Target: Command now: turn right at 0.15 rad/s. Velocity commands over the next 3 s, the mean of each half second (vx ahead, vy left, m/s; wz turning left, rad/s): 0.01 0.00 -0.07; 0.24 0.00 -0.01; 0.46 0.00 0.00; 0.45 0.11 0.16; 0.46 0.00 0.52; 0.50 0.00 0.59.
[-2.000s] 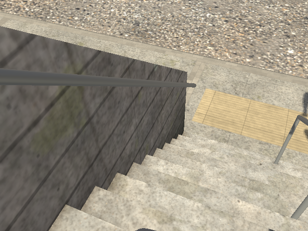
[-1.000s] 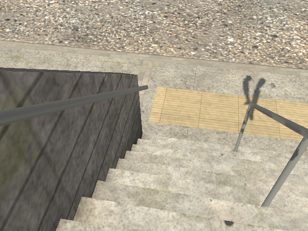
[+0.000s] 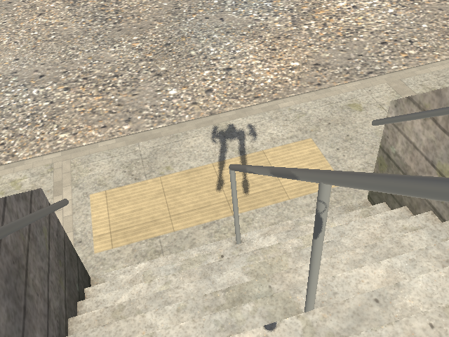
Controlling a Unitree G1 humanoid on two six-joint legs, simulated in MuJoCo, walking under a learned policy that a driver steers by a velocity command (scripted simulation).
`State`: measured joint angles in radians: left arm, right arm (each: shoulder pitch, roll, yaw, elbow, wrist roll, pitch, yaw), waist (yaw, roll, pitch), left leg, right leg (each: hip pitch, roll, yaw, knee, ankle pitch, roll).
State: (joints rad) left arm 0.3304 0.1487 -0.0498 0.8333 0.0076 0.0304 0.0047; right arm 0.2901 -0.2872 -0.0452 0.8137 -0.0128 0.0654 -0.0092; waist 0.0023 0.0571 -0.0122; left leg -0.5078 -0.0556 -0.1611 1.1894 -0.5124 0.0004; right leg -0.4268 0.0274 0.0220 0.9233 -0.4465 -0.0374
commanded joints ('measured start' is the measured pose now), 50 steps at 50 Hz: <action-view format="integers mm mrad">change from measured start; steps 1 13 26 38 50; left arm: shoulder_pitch -199 -52 -101 -179 291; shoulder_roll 85 184 143 129 269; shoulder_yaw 5 60 50 63 140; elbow -99 40 153 138 307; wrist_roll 3 -25 -6 17 3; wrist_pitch -34 15 -1 -24 -76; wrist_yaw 22 5 -6 5 18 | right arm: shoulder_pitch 76 34 99 150 -69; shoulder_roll -20 13 35 -41 -27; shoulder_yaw -13 50 48 -6 -42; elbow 21 45 121 146 87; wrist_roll -2 -1 10 0 -29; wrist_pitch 9 -55 -71 -66 -77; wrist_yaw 8 27 14 3 -24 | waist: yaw -81 -9 -14 -77 126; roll -224 32 -36 33 -86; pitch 65 130 62 188 152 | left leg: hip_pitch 160 310 367 406 -407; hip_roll -34 218 163 222 52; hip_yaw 56 -102 0 -156 72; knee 165 -847 -942 -964 -77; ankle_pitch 208 505 434 -79 -117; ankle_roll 0 70 30 184 64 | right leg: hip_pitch -314 113 312 -10 530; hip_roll -221 -72 -132 -25 -374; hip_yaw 317 105 113 -71 427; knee -498 -494 -611 -407 -485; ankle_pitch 75 170 368 62 328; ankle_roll -195 -5 13 -27 -310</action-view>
